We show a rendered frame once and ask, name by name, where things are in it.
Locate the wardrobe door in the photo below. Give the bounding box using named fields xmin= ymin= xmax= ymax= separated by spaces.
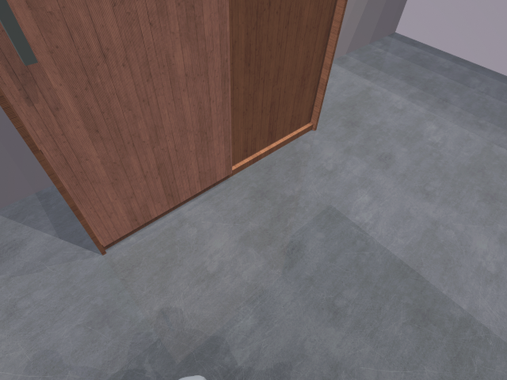
xmin=229 ymin=0 xmax=337 ymax=166
xmin=0 ymin=0 xmax=232 ymax=247

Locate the handle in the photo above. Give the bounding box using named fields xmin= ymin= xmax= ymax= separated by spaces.
xmin=0 ymin=0 xmax=38 ymax=66

